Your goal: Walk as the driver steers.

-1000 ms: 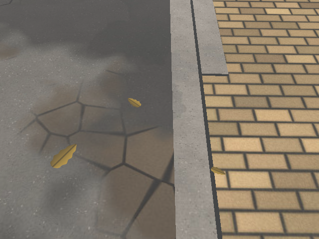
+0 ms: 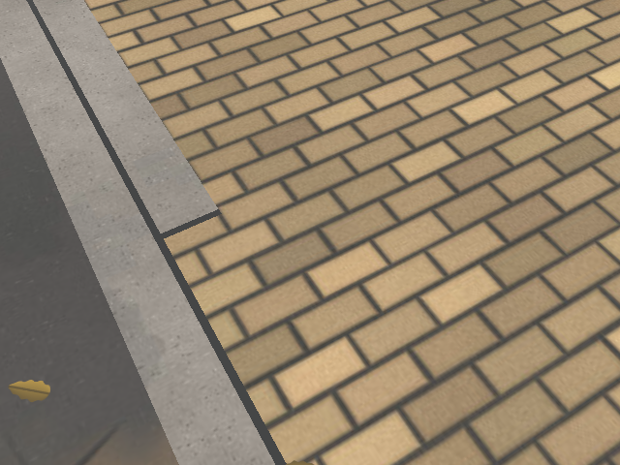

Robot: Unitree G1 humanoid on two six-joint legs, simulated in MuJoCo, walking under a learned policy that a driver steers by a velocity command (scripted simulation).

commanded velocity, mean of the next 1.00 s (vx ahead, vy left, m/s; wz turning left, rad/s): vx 0.01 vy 0.00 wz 0.45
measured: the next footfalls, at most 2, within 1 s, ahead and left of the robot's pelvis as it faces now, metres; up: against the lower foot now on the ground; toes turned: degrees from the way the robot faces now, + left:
right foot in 0.06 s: +0.06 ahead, -0.14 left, +0.00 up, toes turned +3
left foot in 0.34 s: +0.06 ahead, +0.11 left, +0.00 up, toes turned +12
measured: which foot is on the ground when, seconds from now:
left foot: down 0.00-0.06, up 0.08-0.32, down 0.34-0.86, up 0.88-1.00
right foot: up 0.00-0.04, down 0.06-0.36, up 0.38-0.84, down 0.86-1.00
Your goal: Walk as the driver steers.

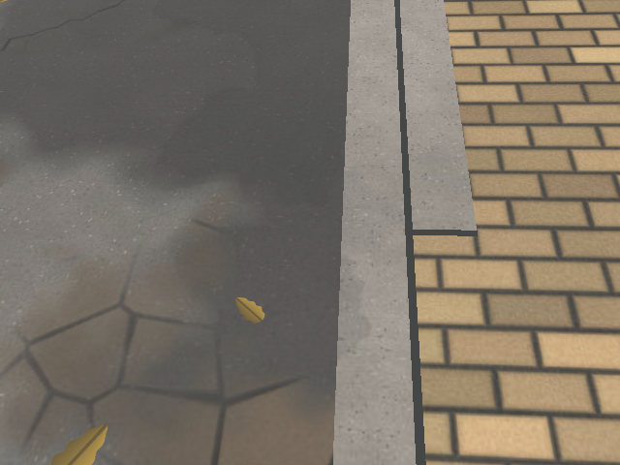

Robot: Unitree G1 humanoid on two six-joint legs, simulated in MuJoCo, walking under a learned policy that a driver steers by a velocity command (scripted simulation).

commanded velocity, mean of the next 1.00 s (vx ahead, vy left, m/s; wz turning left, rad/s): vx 0.35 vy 0.00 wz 0.16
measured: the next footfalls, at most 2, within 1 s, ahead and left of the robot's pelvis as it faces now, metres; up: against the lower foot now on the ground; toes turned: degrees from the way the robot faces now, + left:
left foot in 0.26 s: +0.02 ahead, +0.14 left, +0.00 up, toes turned +6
right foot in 0.72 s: +0.40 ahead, -0.04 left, +0.00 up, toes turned +5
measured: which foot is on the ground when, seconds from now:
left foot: up 0.00-0.24, down 0.26-0.72, up 0.74-1.00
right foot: down 0.00-0.26, up 0.28-0.70, down 0.72-1.00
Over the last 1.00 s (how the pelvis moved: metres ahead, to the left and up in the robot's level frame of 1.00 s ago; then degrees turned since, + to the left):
0.04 -0.01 0.00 33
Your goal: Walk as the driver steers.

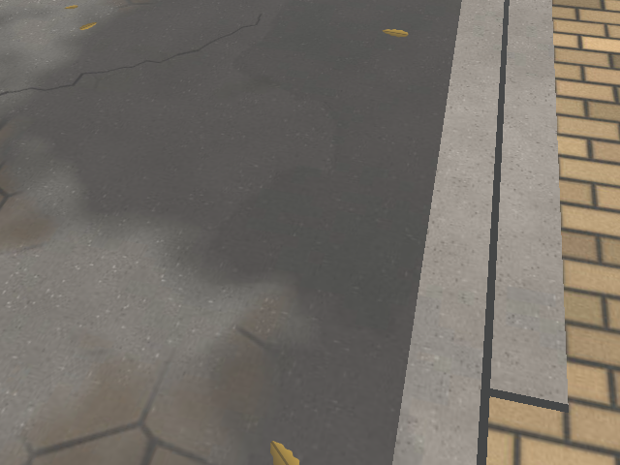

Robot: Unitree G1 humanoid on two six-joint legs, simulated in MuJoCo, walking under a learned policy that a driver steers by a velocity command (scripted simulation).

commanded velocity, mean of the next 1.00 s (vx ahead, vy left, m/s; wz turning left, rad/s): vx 0.50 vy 0.00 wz -0.23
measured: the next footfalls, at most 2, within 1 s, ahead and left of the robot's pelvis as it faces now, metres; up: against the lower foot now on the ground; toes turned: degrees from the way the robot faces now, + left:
left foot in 0.24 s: +0.33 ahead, +0.15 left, +0.00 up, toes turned +1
right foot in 0.80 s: +0.62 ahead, -0.10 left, +0.00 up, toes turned -12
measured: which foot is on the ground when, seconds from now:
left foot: up 0.00-0.22, down 0.24-0.78, up 0.80-1.00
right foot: down 0.00-0.24, up 0.26-0.78, down 0.80-1.00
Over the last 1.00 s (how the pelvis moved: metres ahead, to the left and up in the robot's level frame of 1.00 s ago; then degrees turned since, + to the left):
0.36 0.04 0.01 7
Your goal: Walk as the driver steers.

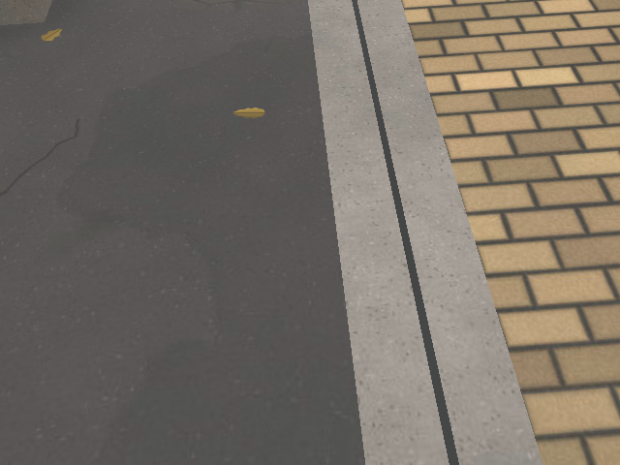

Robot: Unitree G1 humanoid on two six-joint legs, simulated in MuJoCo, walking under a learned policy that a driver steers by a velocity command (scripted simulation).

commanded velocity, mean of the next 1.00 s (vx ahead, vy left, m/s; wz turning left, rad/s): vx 0.50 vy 0.00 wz -0.53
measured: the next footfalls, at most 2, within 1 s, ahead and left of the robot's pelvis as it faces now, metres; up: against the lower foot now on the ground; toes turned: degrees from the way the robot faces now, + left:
left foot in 0.28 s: +0.35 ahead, +0.13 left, +0.00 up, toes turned -14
right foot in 0.78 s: +0.52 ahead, -0.22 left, +0.00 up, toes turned -31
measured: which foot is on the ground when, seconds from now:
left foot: up 0.00-0.26, down 0.28-0.78, up 0.80-1.00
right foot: down 0.00-0.28, up 0.30-0.76, down 0.78-1.00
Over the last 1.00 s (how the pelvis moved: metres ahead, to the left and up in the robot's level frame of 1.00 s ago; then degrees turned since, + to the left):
0.57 -0.03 0.00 -17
